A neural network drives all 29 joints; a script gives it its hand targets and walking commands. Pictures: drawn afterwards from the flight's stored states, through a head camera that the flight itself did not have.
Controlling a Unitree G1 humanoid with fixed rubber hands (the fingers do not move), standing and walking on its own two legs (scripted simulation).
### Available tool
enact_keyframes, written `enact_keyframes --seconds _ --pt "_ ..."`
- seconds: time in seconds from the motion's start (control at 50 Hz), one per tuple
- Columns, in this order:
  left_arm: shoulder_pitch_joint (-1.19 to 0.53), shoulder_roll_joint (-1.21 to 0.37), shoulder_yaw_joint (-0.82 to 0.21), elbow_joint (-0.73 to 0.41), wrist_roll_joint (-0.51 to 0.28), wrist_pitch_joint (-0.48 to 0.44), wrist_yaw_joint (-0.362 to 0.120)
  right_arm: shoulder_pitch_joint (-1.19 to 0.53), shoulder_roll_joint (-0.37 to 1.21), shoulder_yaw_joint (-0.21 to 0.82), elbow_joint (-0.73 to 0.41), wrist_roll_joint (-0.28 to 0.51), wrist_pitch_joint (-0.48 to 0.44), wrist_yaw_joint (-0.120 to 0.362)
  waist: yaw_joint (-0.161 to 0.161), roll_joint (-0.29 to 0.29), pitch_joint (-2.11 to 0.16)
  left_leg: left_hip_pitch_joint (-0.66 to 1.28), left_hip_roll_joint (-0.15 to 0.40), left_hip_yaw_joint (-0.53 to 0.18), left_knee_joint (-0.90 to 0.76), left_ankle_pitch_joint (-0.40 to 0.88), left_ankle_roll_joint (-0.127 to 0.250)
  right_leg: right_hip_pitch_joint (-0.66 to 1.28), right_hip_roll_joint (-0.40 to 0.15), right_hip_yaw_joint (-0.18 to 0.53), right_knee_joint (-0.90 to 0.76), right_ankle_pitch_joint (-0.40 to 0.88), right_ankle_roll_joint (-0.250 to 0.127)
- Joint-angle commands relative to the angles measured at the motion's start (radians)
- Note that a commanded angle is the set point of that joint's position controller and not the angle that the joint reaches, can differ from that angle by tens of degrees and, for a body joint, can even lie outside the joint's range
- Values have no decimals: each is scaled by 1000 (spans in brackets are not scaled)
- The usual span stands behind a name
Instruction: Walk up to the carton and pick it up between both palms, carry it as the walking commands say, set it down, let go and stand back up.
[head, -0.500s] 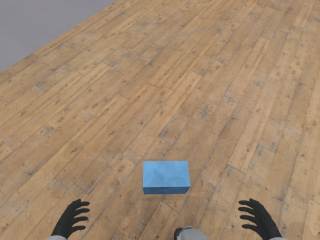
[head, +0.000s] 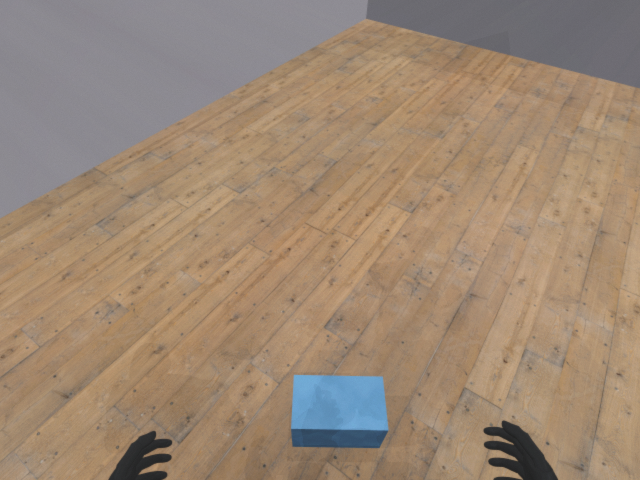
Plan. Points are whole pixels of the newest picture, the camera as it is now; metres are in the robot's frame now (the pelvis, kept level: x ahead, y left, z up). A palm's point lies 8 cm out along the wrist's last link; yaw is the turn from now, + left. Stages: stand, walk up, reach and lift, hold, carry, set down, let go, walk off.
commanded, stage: stand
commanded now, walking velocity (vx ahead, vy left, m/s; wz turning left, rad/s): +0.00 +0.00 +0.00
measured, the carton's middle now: (337, 412) +0.44 -0.08 -0.68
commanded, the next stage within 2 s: none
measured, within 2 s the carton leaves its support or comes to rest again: neither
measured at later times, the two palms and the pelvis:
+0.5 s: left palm out of the picture +0.12 +0.24 -0.07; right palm out of the picture +0.08 -0.28 -0.07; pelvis -0.01 -0.01 +0.00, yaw +0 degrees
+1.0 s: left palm out of the picture +0.09 +0.24 -0.08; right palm out of the picture +0.06 -0.29 -0.08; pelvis -0.03 -0.02 +0.00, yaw +0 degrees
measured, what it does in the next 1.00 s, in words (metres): stands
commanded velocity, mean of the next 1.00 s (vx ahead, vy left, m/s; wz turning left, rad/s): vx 0.00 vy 0.00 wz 0.00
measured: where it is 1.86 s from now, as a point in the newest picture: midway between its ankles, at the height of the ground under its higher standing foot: outside the picture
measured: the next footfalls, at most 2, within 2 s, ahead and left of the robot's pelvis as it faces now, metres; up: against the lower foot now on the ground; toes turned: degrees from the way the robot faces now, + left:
none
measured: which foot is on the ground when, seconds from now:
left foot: down 0.00-1.00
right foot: down 0.00-1.00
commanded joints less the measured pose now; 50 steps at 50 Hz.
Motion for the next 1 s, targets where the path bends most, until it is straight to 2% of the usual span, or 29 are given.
enact_keyframes --seconds 0.0,0.04,0.1,0.14,0.18,0.22,0.24,0.28,0.3,0.32,0.34,0.42,0.46,0.48,0.5,0.54,0.56,0.6,0.64,0.7,0.74,0.78,0.8,0.84,0.86,0.9,0.92,0.94,0.98 --pt "-37 208 71 22 90 -85 21 -8 -219 -45 15 -71 -68 -39 32 64 -160 13 85 -24 -152 233 8 139 -26 26 -27 123 -41" --pt "-46 201 68 35 85 -92 22 -14 -216 -39 20 -65 -78 -44 31 60 -168 15 108 -63 -165 276 11 146 -28 26 -12 127 -45" --pt "-67 198 71 46 95 -104 31 -10 -206 -39 25 -69 -94 -53 28 86 -131 -45 104 -63 -179 224 15 148 -26 37 -8 137 -52" --pt "-46 224 80 64 87 -108 26 10 -228 -51 26 -65 -97 -50 27 39 -98 -22 94 -58 -168 253 18 123 -33 36 -22 158 -56" --pt "-60 204 67 53 90 -116 27 12 -233 -50 35 -71 -103 -51 27 60 -114 -20 96 -49 -163 232 20 119 -34 45 -33 140 -60" --pt "-54 211 72 62 87 -118 26 27 -214 -41 36 -67 -101 -52 25 36 -109 -58 96 -55 -182 174 14 149 -31 44 -25 118 -62" --pt "-50 220 76 66 82 -121 32 15 -242 -48 43 -69 -98 -49 32 75 -92 -82 89 -68 -192 139 20 147 -32 49 -35 95 -61" --pt "-44 225 74 71 84 -125 29 24 -227 -42 44 -70 -112 -54 28 37 -55 -49 96 -67 -187 142 28 97 -36 52 -51 77 -72" --pt "-56 223 76 65 90 -129 26 44 -238 -47 38 -73 -112 -53 10 44 -100 -50 88 -60 -179 140 33 130 -33 50 -43 83 -71" --pt "-70 216 74 60 86 -127 27 44 -233 -41 41 -70 -114 -56 22 29 -76 -76 91 -78 -193 131 35 131 -35 57 -30 79 -77" --pt "-40 215 74 72 75 -131 26 49 -246 -40 49 -75 -114 -56 26 81 -55 -60 92 -67 -209 156 28 109 -32 48 -29 70 -75" --pt "-40 231 77 83 78 -126 29 46 -246 -42 46 -67 -122 -56 35 76 -39 -100 108 -89 -214 80 32 99 -35 60 -35 24 -72" --pt "-65 234 82 90 79 -125 32 43 -248 -53 51 -70 -126 -59 27 39 -19 -90 112 -106 -227 53 37 76 -19 47 -29 4 -69" --pt "-50 221 81 96 74 -132 29 42 -241 -45 48 -68 -128 -60 22 59 -43 -82 121 -105 -228 83 39 91 -23 49 -20 37 -73" --pt "-49 211 72 97 77 -133 28 40 -257 -51 55 -72 -127 -58 33 69 -29 -103 113 -107 -234 38 39 95 -20 59 -37 -13 -65" --pt "-39 226 78 98 75 -142 25 36 -244 -46 62 -70 -129 -54 40 74 -21 -108 99 -90 -232 2 41 103 -24 70 -52 10 -75" --pt "-37 231 82 109 74 -142 23 40 -245 -50 62 -65 -130 -55 29 92 -24 -118 98 -86 -231 9 36 102 -28 65 -47 0 -71" --pt "-25 235 84 112 70 -138 20 59 -237 -49 77 -70 -133 -58 37 72 35 -127 107 -101 -236 59 36 72 -29 72 -35 16 -80" --pt "-35 249 83 119 76 -136 23 76 -250 -51 92 -62 -130 -58 34 -15 32 -124 88 -89 -216 48 33 72 -41 89 -60 -49 -80" --pt "-36 210 80 102 68 -135 22 54 -246 -46 86 -65 -137 -62 34 104 -26 -79 110 -105 -233 40 33 81 -27 78 -33 -7 -83" --pt "-14 222 84 126 62 -140 20 44 -239 -48 85 -67 -136 -62 33 80 3 -109 125 -120 -244 8 40 96 -28 84 -47 -15 -78" --pt "-9 240 86 130 67 -139 21 56 -248 -52 94 -62 -135 -64 33 6 8 -86 120 -113 -223 40 37 79 -36 82 -44 15 -85" --pt "-8 213 78 124 57 -139 21 60 -261 -51 102 -65 -136 -64 37 68 3 -100 113 -92 -219 45 35 90 -38 94 -40 35 -85" --pt "-21 242 83 122 62 -140 23 50 -258 -54 95 -61 -138 -64 33 54 0 -95 99 -88 -212 22 36 81 -46 116 -52 2 -95" --pt "-38 221 81 118 67 -137 26 58 -237 -50 94 -68 -138 -62 32 43 39 -116 99 -80 -226 2 36 73 -47 112 -56 -48 -79" --pt "-22 229 82 122 62 -141 26 71 -251 -55 121 -53 -134 -58 44 -22 19 -109 95 -90 -207 -43 45 66 -53 128 -86 -102 -88" --pt "-19 238 87 127 59 -140 27 67 -248 -56 120 -60 -132 -59 28 29 31 -97 86 -66 -190 -36 39 46 -58 148 -93 -120 -90" --pt "-28 225 79 118 60 -144 21 56 -240 -52 114 -59 -135 -58 35 76 61 -114 97 -88 -214 -49 44 31 -46 129 -81 -92 -85" --pt "-28 227 83 116 64 -138 24 42 -243 -54 107 -58 -138 -59 26 60 36 -115 110 -102 -220 -89 45 60 -35 115 -66 -71 -78"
